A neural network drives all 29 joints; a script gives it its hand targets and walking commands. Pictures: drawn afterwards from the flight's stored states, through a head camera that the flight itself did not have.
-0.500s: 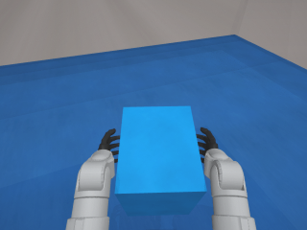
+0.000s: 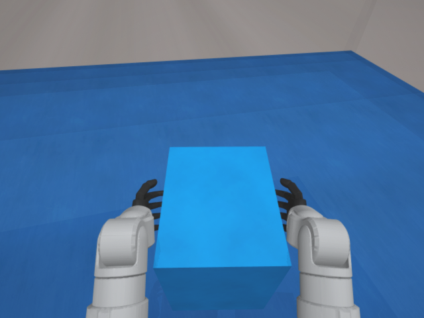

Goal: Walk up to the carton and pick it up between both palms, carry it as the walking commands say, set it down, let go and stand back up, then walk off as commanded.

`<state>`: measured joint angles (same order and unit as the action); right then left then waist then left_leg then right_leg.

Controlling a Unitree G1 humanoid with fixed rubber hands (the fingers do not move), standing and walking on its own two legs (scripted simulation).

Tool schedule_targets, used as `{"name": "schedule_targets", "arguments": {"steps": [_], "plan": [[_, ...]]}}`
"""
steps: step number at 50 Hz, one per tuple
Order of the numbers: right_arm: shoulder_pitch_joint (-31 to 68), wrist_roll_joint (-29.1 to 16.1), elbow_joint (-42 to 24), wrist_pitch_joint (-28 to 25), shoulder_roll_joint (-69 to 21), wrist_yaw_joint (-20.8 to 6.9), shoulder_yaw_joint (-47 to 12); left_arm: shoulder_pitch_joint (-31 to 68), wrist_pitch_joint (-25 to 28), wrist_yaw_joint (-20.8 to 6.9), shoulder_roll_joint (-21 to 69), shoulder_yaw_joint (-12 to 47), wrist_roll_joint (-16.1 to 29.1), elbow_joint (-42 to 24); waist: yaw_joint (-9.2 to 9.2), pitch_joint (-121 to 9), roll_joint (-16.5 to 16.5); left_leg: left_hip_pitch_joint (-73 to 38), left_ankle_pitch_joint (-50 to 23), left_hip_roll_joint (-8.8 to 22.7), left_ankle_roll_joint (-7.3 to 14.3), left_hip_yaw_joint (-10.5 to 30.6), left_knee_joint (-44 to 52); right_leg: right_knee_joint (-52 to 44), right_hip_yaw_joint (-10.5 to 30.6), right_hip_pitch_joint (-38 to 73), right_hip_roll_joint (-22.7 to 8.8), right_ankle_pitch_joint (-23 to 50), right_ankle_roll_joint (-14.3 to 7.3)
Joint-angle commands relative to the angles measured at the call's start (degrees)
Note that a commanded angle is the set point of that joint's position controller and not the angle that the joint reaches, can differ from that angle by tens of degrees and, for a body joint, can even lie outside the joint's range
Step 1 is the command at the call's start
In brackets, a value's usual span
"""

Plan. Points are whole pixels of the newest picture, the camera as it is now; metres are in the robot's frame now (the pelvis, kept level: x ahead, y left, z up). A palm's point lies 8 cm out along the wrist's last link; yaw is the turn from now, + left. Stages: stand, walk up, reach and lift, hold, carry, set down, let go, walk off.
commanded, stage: carry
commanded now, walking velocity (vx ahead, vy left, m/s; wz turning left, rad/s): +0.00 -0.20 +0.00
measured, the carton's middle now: (218, 230) +0.29 +0.01 +0.03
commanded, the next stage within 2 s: none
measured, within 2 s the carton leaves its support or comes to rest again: neither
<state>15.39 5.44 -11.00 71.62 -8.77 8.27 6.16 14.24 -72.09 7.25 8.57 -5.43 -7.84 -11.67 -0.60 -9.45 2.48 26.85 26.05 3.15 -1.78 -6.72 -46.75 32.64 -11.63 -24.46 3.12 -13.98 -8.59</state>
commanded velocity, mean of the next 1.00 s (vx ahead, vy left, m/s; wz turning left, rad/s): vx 0.00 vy -0.20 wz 0.00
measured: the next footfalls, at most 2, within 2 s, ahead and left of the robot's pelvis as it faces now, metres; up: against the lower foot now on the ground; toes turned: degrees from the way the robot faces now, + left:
left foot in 0.04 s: +0.03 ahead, +0.10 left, +0.00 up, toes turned +8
right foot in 0.38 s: +0.02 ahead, -0.23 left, +0.00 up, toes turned -7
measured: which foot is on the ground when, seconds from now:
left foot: up 0.00-0.02, down 0.04-0.40, up 0.42-0.62, down 0.64-0.94, up 0.96-1.00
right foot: down 0.00-0.06, up 0.08-0.36, down 0.38-0.66, up 0.68-0.90, down 0.92-1.00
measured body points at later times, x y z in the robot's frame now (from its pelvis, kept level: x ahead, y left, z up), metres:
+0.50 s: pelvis -0.06 -0.11 +0.00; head -0.06 -0.11 +0.45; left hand +0.23 +0.01 +0.07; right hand +0.22 -0.26 +0.07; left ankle -0.05 +0.04 -0.69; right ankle -0.02 -0.22 -0.72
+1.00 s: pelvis -0.15 -0.24 +0.00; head -0.17 -0.24 +0.45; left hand +0.14 -0.10 +0.08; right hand +0.14 -0.38 +0.08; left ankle -0.11 -0.07 -0.71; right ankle -0.08 -0.35 -0.72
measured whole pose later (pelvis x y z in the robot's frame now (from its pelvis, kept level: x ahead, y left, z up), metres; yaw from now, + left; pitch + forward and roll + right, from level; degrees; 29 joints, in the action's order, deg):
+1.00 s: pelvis -0.15 -0.24 +0.00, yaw -1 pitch +2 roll -1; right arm 13.0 7.0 -12.3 70.6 -8.2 6.7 5.1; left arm 13.6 -71.3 7.6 8.5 -4.1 -7.5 -12.0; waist -0.5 -6.5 -1.0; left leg 27.6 27.8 10.0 -4.6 -5.1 -46.5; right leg 35.6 -6.4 -25.7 -1.7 -11.1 -1.5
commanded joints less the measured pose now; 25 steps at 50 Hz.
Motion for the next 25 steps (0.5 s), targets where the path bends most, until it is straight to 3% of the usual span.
{"name": "schedule_targets", "arguments": {"steps": [1,2,3,4,5,6,7,8,9,10,11,12,13,14,15,16,17,18,19,20,21,22,23,24,25], "plan": [[27.0,-23.9,-6.9,-1.3,-55.5,-16.4,-37.9,29.9,1.6,-15.1,57.2,40.7,26.7,-7.1,1.79,-19.1,-6.5,-24.5,-16.4,9.9,4.0,9.3,24.9,-0.2,12.4,1.5,-12.3,13.5,2.3],[24.3,-23.5,-3.6,-1.3,-55.7,-16.8,-37.6,31.5,1.2,-15.1,57.9,41.1,27.1,-6.9,1.63,-16.2,-20.2,-30.9,-34.4,24.2,8.7,25.7,25.2,8.6,9.0,-12.3,-7.2,-6.7,7.5],[22.4,-23.0,-4.7,-1.7,-54.8,-16.7,-36.4,27.5,1.2,-14.9,55.9,39.6,26.2,-8.1,2.08,-16.6,-23.4,-28.6,-40.1,30.9,16.0,31.3,24.9,20.1,10.7,-16.1,-5.6,-16.0,8.9],[20.5,-22.2,-2.2,-2.1,-56.0,-16.9,-35.5,33.9,2.0,-15.2,55.8,42.4,28.4,-12.5,2.28,-14.2,-19.0,-21.9,-38.4,29.1,17.3,26.8,24.3,27.9,13.5,-14.1,-6.7,-14.9,8.2],[20.6,-22.2,-1.1,-2.2,-59.2,-17.0,-35.8,39.3,2.5,-15.2,56.7,44.0,29.9,-15.1,2.51,-11.2,-10.5,-19.5,-32.4,25.8,15.0,23.2,25.8,26.0,13.1,-14.8,-6.5,-12.9,9.0],[20.7,-22.4,-1.5,-2.0,-59.5,-16.9,-37.0,37.3,2.4,-15.3,56.7,42.4,28.9,-12.7,2.03,-6.6,-7.6,-17.5,-29.4,22.7,12.5,18.3,26.9,28.6,13.7,-14.9,-6.2,-11.0,8.7],[25.7,-23.6,-5.1,-2.2,-59.6,-16.8,-37.1,35.9,2.3,-15.3,57.8,42.5,29.4,-12.5,1.52,-8.9,-7.0,-17.0,-28.6,21.3,11.0,16.2,26.5,23.2,13.0,-13.5,-7.0,-10.8,8.9],[23.6,-22.7,-7.2,-2.1,-57.4,-16.0,-37.4,32.9,2.2,-15.5,57.2,41.6,29.7,-11.7,1.63,-8.2,-8.4,-20.0,-32.3,19.6,10.2,12.7,25.4,20.6,9.9,-14.7,-5.9,-9.8,9.6],[26.5,-22.4,-5.8,-2.4,-58.4,-15.6,-38.5,30.3,1.9,-15.9,55.8,40.2,28.5,-8.2,1.45,-7.5,-6.9,-15.2,-32.9,19.7,9.5,13.2,25.2,16.5,11.3,-10.0,-6.7,-9.8,9.8],[22.6,-21.4,-7.8,-2.3,-57.1,-15.4,-38.8,29.5,2.2,-15.8,55.7,41.0,29.1,-10.2,1.74,-10.8,-8.2,-18.9,-38.0,18.8,9.3,11.9,23.5,16.1,9.1,-9.1,-5.2,-9.2,9.9],[27.2,-22.3,-11.8,-2.5,-56.9,-15.2,-39.7,27.5,1.8,-15.9,57.8,40.7,29.1,-7.2,1.69,-13.8,-10.0,-17.8,-35.2,18.3,9.2,13.0,23.5,13.2,9.0,-6.2,-4.3,-11.5,10.1],[25.6,-22.4,-9.0,-1.9,-57.8,-15.6,-39.0,31.5,2.1,-15.5,57.5,41.6,29.6,-10.6,1.4,-11.5,-15.7,-17.0,-38.8,16.7,7.6,8.4,22.1,10.0,7.3,-4.6,-4.3,-9.4,10.3],[22.7,-21.8,-6.9,-1.6,-56.0,-16.0,-38.0,26.1,1.7,-15.0,55.9,40.4,27.1,-7.0,1.34,-11.9,-20.2,-19.0,-43.2,15.7,6.4,8.5,21.6,8.6,6.9,-4.6,-3.2,-8.3,9.6],[18.6,-21.6,-6.0,-1.7,-55.5,-15.9,-37.3,26.0,1.9,-14.9,55.8,40.9,28.1,-8.8,1.6,-15.6,-23.1,-21.5,-41.9,16.4,6.1,7.2,20.0,4.0,4.3,-3.4,-2.6,-7.4,10.1],[18.4,-20.5,-4.2,-1.3,-55.8,-15.9,-36.7,26.0,1.6,-14.9,55.0,40.8,27.8,-8.8,1.48,-16.6,-22.2,-20.5,-42.8,15.3,4.9,7.3,17.2,-2.3,3.6,0.8,-1.4,-5.0,9.9],[17.2,-20.6,-5.1,-1.5,-54.3,-16.3,-36.6,25.2,1.9,-14.9,54.7,41.0,27.8,-9.4,0.93,-17.5,-23.0,-20.1,-41.3,13.5,3.2,4.6,15.0,-8.5,3.2,4.2,-2.2,0.6,9.8],[18.2,-20.8,-5.0,-1.6,-55.8,-16.6,-37.6,25.2,2.4,-14.6,53.3,40.1,26.7,-11.2,1.24,-19.4,-15.5,-16.7,-37.9,11.9,2.3,3.6,12.4,-10.1,4.1,10.9,-3.0,2.9,9.8],[19.3,-21.1,-4.0,-1.4,-56.8,-16.3,-38.5,26.5,2.3,-15.1,55.3,39.6,26.7,-8.9,0.98,-20.4,-8.5,-9.4,-28.4,10.0,-0.4,1.9,9.1,-12.1,10.4,18.2,-9.6,11.0,7.7],[23.7,-21.5,-8.8,-2.1,-55.8,-16.2,-39.4,27.3,2.7,-15.4,54.7,39.5,26.6,-10.2,1.04,-19.1,4.5,2.3,-9.1,5.5,-2.2,-0.8,3.5,-9.7,19.2,24.5,-17.4,24.9,6.2],[26.7,-22.8,-9.2,-2.2,-55.7,-16.5,-40.3,25.2,2.7,-15.2,55.6,39.0,25.7,-6.8,-0.05,-16.1,14.7,10.0,9.4,2.2,-2.7,-3.6,-4.8,-7.9,22.0,21.4,-21.7,28.6,1.2],[28.3,-24.9,-10.2,-1.9,-57.3,-17.3,-41.6,27.9,3.6,-15.2,57.9,39.6,26.3,-10.0,-0.09,-14.7,13.3,7.0,11.9,2.8,-2.2,-1.1,-8.8,-7.8,20.4,14.9,-20.3,27.0,-2.3],[27.2,-25.0,-9.1,-2.2,-57.1,-17.7,-41.2,26.6,3.7,-15.0,57.2,38.7,24.8,-10.4,-0.54,-13.8,10.6,5.5,10.9,1.9,-2.1,-0.8,-12.3,-10.0,20.8,10.8,-19.5,18.8,-3.0],[29.2,-25.1,-9.7,-1.6,-57.9,-17.5,-41.0,27.8,3.2,-15.2,59.2,37.7,25.0,-9.6,-0.38,-13.0,10.2,3.9,7.6,3.0,-0.7,0.3,-11.6,-10.8,16.6,9.4,-17.5,8.7,-1.4],[27.3,-25.5,-9.3,-1.5,-58.6,-17.3,-41.7,26.2,3.4,-14.4,57.5,36.6,24.1,-10.3,0.0,-13.4,11.7,4.4,5.8,2.7,-0.4,0.6,-11.1,-9.5,15.7,11.5,-16.4,10.7,-0.4],[29.0,-26.3,-12.4,-1.9,-58.1,-16.9,-43.5,24.6,3.2,-14.7,58.2,36.7,24.1,-9.3,-0.01,-13.8,10.5,6.8,3.8,2.4,-0.2,0.8,-8.7,-9.2,15.9,14.2,-15.8,13.4,0.1]]}}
